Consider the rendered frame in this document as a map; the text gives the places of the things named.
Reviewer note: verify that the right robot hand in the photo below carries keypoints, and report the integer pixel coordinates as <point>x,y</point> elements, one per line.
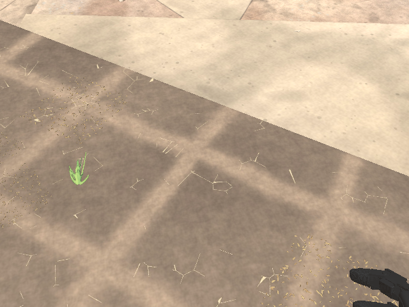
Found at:
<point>388,282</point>

